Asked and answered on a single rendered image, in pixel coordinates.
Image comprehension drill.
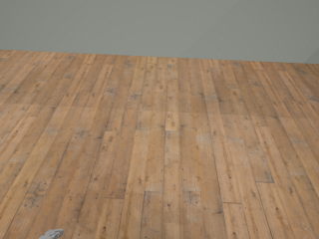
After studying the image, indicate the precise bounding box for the robot left hand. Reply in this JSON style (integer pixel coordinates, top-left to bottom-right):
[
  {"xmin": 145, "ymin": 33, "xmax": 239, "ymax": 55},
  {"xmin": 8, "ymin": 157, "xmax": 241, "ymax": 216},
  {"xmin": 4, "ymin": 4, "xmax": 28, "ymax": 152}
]
[{"xmin": 39, "ymin": 228, "xmax": 64, "ymax": 239}]

